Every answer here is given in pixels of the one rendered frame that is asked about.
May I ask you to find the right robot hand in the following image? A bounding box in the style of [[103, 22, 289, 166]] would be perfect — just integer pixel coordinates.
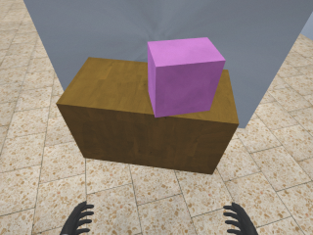
[[223, 202, 258, 235]]

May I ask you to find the pedestal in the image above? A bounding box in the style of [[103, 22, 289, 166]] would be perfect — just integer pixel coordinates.
[[56, 57, 240, 175]]

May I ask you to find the carton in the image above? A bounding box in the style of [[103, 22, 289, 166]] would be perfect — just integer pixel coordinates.
[[147, 37, 226, 118]]

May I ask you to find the left robot hand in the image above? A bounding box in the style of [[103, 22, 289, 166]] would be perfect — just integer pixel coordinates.
[[60, 201, 95, 235]]

